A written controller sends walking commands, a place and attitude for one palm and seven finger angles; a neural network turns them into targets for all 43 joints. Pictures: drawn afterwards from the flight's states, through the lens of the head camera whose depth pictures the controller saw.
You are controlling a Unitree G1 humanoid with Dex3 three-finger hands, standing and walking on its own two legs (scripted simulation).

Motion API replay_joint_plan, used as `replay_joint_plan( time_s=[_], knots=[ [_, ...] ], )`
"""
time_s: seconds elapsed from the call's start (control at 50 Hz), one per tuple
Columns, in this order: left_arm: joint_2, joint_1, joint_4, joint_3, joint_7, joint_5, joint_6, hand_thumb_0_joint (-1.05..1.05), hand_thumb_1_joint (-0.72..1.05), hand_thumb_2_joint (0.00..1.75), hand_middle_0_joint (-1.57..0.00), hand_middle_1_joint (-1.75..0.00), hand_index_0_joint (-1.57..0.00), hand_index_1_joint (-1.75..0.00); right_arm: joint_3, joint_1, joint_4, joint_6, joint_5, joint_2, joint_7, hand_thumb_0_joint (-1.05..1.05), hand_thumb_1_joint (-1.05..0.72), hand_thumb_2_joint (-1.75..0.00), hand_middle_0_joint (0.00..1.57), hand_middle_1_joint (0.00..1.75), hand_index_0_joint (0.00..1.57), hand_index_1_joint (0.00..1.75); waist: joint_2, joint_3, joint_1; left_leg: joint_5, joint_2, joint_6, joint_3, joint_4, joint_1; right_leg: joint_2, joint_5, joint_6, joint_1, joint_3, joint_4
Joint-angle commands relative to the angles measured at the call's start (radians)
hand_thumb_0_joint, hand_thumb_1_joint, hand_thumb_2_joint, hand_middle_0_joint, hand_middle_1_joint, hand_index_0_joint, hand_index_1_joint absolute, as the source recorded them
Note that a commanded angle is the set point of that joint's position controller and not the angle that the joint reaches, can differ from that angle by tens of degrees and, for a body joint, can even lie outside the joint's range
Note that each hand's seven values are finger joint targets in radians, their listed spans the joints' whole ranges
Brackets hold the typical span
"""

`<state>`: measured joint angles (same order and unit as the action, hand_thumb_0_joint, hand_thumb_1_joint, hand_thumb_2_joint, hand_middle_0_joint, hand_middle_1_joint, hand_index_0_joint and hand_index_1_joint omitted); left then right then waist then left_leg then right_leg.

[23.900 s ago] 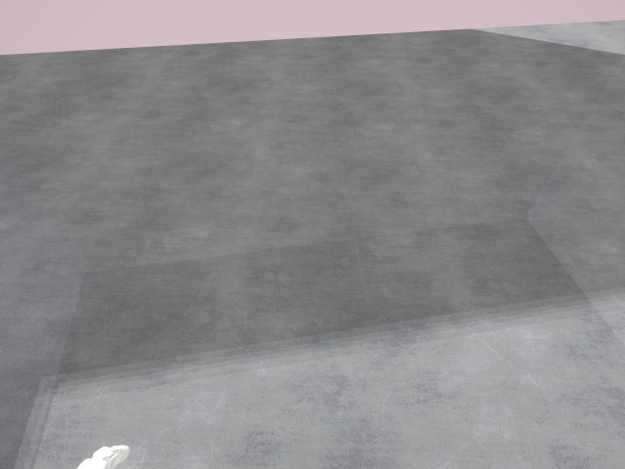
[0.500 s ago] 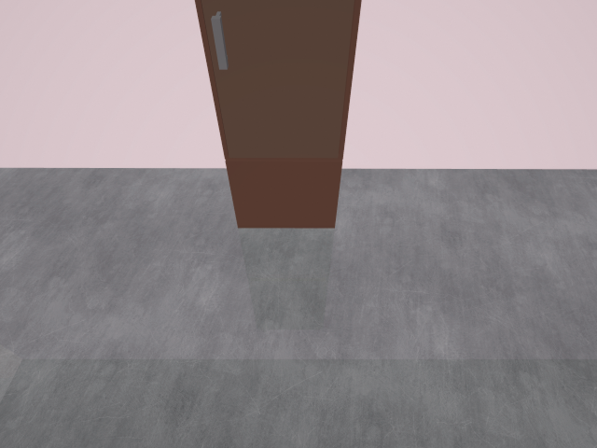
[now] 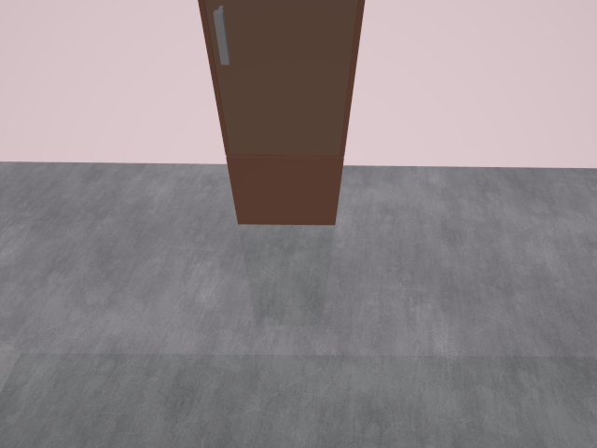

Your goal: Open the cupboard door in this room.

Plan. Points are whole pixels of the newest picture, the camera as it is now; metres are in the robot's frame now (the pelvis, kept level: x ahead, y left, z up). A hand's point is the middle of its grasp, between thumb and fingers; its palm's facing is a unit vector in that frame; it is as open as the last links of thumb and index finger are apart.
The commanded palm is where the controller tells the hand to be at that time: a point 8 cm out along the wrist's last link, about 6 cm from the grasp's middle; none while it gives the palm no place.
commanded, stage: look at it before walking up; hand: left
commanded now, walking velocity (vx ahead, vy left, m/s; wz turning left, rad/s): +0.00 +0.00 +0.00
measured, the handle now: (223, 35) +1.08 +0.27 +0.07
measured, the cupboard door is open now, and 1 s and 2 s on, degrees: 0 0 0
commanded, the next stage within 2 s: walk to a spot facing it in 0.24 s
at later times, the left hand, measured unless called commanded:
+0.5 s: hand out of the picture -0.01 +0.18 -0.18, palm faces +0.05 -0.98 -0.18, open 7.4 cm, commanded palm none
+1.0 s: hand (157, 409) +0.21 +0.25 -0.18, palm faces +0.02 -0.99 -0.16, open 7.4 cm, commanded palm none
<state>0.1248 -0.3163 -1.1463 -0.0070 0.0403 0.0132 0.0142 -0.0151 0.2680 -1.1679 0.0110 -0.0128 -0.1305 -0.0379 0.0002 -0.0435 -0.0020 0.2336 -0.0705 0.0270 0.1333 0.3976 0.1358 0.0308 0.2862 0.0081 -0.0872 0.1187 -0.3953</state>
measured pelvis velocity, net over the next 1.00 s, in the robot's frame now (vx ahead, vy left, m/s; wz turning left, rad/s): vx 0.15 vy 0.07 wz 0.00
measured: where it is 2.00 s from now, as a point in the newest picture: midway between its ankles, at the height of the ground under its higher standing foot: (283, 362)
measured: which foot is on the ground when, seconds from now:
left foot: down 0.00-1.00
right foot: down 0.00-0.68, up 0.70-1.00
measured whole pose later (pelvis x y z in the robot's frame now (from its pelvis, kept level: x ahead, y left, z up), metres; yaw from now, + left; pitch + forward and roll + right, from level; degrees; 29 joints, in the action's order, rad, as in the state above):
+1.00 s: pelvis +0.15 +0.07 +0.00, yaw +0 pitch +1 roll -1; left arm 0.18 -0.18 -1.05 0.06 -0.01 0.03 -0.01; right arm -0.01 0.45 -1.17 0.08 -0.02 -0.06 -0.03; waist -0.01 -0.07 0.01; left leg 0.36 -0.01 -0.04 0.20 0.29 -0.05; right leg 0.07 0.20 -0.01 -0.64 0.11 -1.03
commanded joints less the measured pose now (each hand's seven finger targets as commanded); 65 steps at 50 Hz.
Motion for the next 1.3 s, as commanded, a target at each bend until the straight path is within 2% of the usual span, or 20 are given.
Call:
replay_joint_plan(
  time_s=[0.0, 0.32, 0.4, 0.52, 0.58, 0.62, 0.64, 0.66, 0.68, 0.78, 0.92, 0.98, 1.06, 1.08, 1.1, 1.12, 1.14, 1.16, 1.18, 1.28],
  knots=[
    [0.099, -0.075, 0.022, 0.018, 0.008, -0.004, 0.015, 0.00, 0.90, 0.90, -0.20, -0.30, -0.20, -0.30, -0.013, 0.065, 0.021, 0.013, 0.005, -0.088, -0.001, 0.00, -0.90, -0.90, 0.20, 0.30, 0.20, 0.30, -0.020, -0.027, 0.002, -0.210, -0.073, -0.034, -0.077, -0.042, -0.034, 0.112, -0.293, 0.005, -0.072, -0.089, 0.074],
    [0.146, -0.041, 0.041, 0.025, 0.003, -0.003, 0.018, 0.00, 0.90, 0.90, -0.20, -0.30, -0.20, -0.30, -0.020, 0.044, 0.030, 0.017, 0.006, -0.125, 0.003, 0.00, -0.90, -0.90, 0.20, 0.30, 0.20, 0.30, -0.005, -0.036, 0.000, -0.185, -0.071, -0.039, -0.088, -0.057, -0.018, 0.114, -0.250, 0.007, -0.063, -0.090, 0.088],
    [0.125, -0.067, 0.029, 0.028, -0.003, -0.001, 0.006, 0.00, 0.90, 0.90, -0.20, -0.30, -0.20, -0.30, -0.016, 0.071, 0.028, 0.002, -0.004, -0.084, 0.014, 0.00, -0.90, -0.90, 0.20, 0.30, 0.20, 0.30, -0.021, -0.058, 0.000, 0.090, -0.036, -0.032, -0.067, -0.019, 0.036, 0.123, 0.114, 0.007, -0.094, -0.087, 0.102],
    [0.196, -0.154, 0.026, 0.071, -0.012, 0.013, 0.009, 0.00, 0.90, 0.90, -0.20, -0.30, -0.20, -0.30, -0.035, -0.043, 0.129, -0.007, -0.011, -0.079, 0.039, 0.00, -0.90, -0.90, 0.20, 0.30, 0.20, 0.30, -0.165, -0.202, -0.059, 0.266, -0.012, -0.034, -0.028, 0.364, 0.404, 0.337, 0.462, 0.133, -0.072, -0.332, 0.282],
    [0.191, -0.108, 0.036, 0.078, -0.013, 0.019, 0.028, 0.00, 0.90, 0.90, -0.20, -0.30, -0.20, -0.30, -0.039, -0.014, 0.148, 0.010, -0.003, -0.071, 0.047, 0.00, -0.90, -0.90, 0.20, 0.30, 0.20, 0.30, -0.090, -0.159, -0.016, 0.252, -0.045, -0.041, -0.054, 0.301, 0.358, 0.346, 0.257, 0.141, -0.053, -0.235, 0.189],
    [0.172, -0.043, 0.057, 0.074, -0.021, 0.010, 0.026, 0.00, 0.90, 0.90, -0.20, -0.30, -0.20, -0.30, -0.035, 0.145, 0.099, 0.029, 0.000, -0.061, 0.045, 0.00, -0.90, -0.90, 0.20, 0.30, 0.20, 0.30, -0.014, -0.069, 0.060, 0.113, 0.001, -0.041, -0.014, 0.070, 0.032, 0.235, 0.167, 0.075, -0.204, -0.068, 0.005],
    [0.125, -0.027, 0.076, 0.063, -0.032, 0.002, 0.026, 0.00, 0.90, 0.90, -0.20, -0.30, -0.20, -0.30, -0.051, 0.277, 0.055, 0.041, -0.009, -0.133, 0.033, 0.00, -0.90, -0.90, 0.20, 0.30, 0.20, 0.30, 0.203, -0.026, 0.107, 0.191, -0.093, -0.083, -0.220, -0.053, -0.125, 0.112, 0.099, 0.019, -0.338, 0.034, -0.268],
    [0.072, 0.006, 0.115, 0.045, -0.039, -0.004, 0.027, 0.00, 0.90, 0.90, -0.20, -0.30, -0.20, -0.30, -0.079, 0.400, 0.016, 0.045, -0.017, -0.223, 0.018, 0.00, -0.90, -0.90, 0.20, 0.30, 0.20, 0.30, 0.414, -0.018, 0.138, 0.199, -0.295, -0.156, -0.537, -0.200, -0.225, 0.000, 0.279, -0.031, -0.552, 0.085, -0.553],
    [0.102, 0.066, 0.140, 0.051, -0.033, 0.007, 0.026, 0.00, 0.90, 0.90, -0.20, -0.30, -0.20, -0.30, -0.076, 0.405, 0.012, 0.036, -0.013, -0.224, 0.015, 0.00, -0.90, -0.90, 0.20, 0.30, 0.20, 0.30, 0.319, -0.053, 0.133, 0.194, -0.350, -0.206, -0.572, -0.211, -0.196, 0.029, 0.297, -0.003, -0.600, -0.019, -0.694],
    [0.066, 0.047, 0.097, 0.053, -0.050, 0.012, 0.025, 0.00, 0.90, 0.90, -0.20, -0.30, -0.20, -0.30, -0.039, 0.251, 0.045, 0.073, -0.007, -0.107, 0.004, 0.00, -0.90, -0.90, 0.20, 0.30, 0.20, 0.30, 0.012, -0.084, 0.035, -0.292, -0.264, -0.169, -0.264, -0.185, -0.115, 0.106, 0.037, -0.020, -0.600, -0.069, -0.809],
    [0.038, 0.129, 0.148, 0.061, -0.057, 0.008, -0.007, 0.00, 0.90, 0.90, -0.20, -0.30, -0.20, -0.30, -0.025, 0.249, 0.026, 0.083, -0.003, -0.069, -0.005, 0.00, -0.90, -0.90, 0.20, 0.30, 0.20, 0.30, 0.122, -0.097, 0.003, -0.635, -0.169, -0.080, 0.011, -0.167, -0.127, 0.041, -0.110, -0.016, -0.620, -0.007, -0.670],
    [0.035, 0.210, 0.178, 0.050, -0.058, 0.003, 0.005, 0.00, 0.90, 0.90, -0.20, -0.30, -0.20, -0.30, -0.027, 0.267, 0.010, 0.077, -0.009, -0.074, -0.009, 0.00, -0.90, -0.90, 0.20, 0.30, 0.20, 0.30, 0.138, -0.113, 0.024, -0.807, -0.156, -0.089, 0.035, -0.133, -0.145, 0.005, -0.125, 0.002, -0.511, 0.052, -0.400],
    [0.087, 0.026, 0.125, 0.059, -0.046, 0.010, 0.025, 0.00, 0.90, 0.90, -0.20, -0.30, -0.20, -0.30, -0.045, 0.227, 0.012, 0.067, 0.003, -0.136, -0.011, 0.00, -0.90, -0.90, 0.20, 0.30, 0.20, 0.30, 0.144, 0.037, -0.056, -1.032, -0.197, -0.088, 0.021, 0.118, -0.232, -0.052, -0.140, 0.053, -0.233, 0.061, -0.215],
    [0.115, -0.071, 0.097, 0.068, -0.043, 0.013, 0.034, 0.00, 0.90, 0.90, -0.20, -0.30, -0.20, -0.30, -0.050, 0.205, 0.020, 0.066, 0.007, -0.145, -0.007, 0.00, -0.90, -0.90, 0.20, 0.30, 0.20, 0.30, 0.118, 0.085, -0.106, -0.958, -0.177, -0.075, 0.021, 0.253, -0.184, -0.049, -0.189, 0.062, -0.095, 0.053, -0.133],
    [0.175, -0.187, 0.063, 0.084, -0.037, 0.020, 0.046, 0.00, 0.90, 0.90, -0.20, -0.30, -0.20, -0.30, -0.049, 0.187, 0.033, 0.064, 0.015, -0.127, 0.002, 0.00, -0.90, -0.90, 0.20, 0.30, 0.20, 0.30, 0.027, 0.136, -0.161, -0.672, -0.129, -0.054, 0.041, 0.498, 0.005, 0.072, -0.360, 0.108, 0.136, -0.057, -0.107],
    [0.263, -0.254, 0.043, 0.107, -0.028, 0.017, 0.052, 0.00, 0.90, 0.90, -0.20, -0.30, -0.20, -0.30, -0.038, 0.216, 0.060, 0.068, 0.026, -0.053, 0.011, 0.00, -0.90, -0.90, 0.20, 0.30, 0.20, 0.30, -0.200, 0.212, -0.150, 0.165, 0.043, -0.019, 0.038, 0.844, 0.304, 0.357, -0.642, 0.242, 0.328, -0.479, -0.077],
    [0.285, -0.216, 0.052, 0.109, -0.023, -0.006, 0.048, 0.00, 0.90, 0.90, -0.20, -0.30, -0.20, -0.30, -0.040, 0.192, 0.080, 0.053, 0.028, -0.066, 0.008, 0.00, -0.90, -0.90, 0.20, 0.30, 0.20, 0.30, -0.150, 0.189, -0.121, 0.355, 0.055, -0.035, -0.099, 1.025, 0.352, 0.440, -0.568, 0.322, 0.223, -0.581, 0.032],
    [0.241, -0.128, 0.072, 0.102, -0.019, -0.010, 0.043, 0.00, 0.90, 0.90, -0.20, -0.30, -0.20, -0.30, -0.046, 0.139, 0.088, 0.042, 0.020, -0.044, 0.013, 0.00, -0.90, -0.90, 0.20, 0.30, 0.20, 0.30, -0.046, 0.035, -0.092, 0.285, 0.011, -0.046, -0.147, 1.043, 0.418, 0.405, -0.361, 0.291, 0.106, -0.497, 0.091],
    [0.201, -0.047, 0.091, 0.094, -0.017, -0.008, 0.048, 0.00, 0.90, 0.90, -0.20, -0.30, -0.20, -0.30, -0.046, 0.124, 0.086, 0.033, 0.009, -0.036, 0.022, 0.00, -0.90, -0.90, 0.20, 0.30, 0.20, 0.30, -0.076, -0.016, -0.063, 0.183, -0.028, -0.044, -0.162, 1.029, 0.429, 0.369, -0.199, 0.229, -0.012, -0.460, 0.133],
    [0.111, 0.041, 0.110, 0.067, -0.017, 0.009, 0.068, 0.00, 0.90, 0.90, -0.20, -0.30, -0.20, -0.30, -0.047, 0.134, 0.084, -0.005, -0.015, -0.017, 0.036, 0.00, -0.90, -0.90, 0.20, 0.30, 0.20, 0.30, -0.022, -0.019, 0.027, 0.053, -0.078, -0.008, -0.134, 0.812, 0.316, 0.252, -0.035, 0.142, -0.267, -0.230, 0.202]
  ],
)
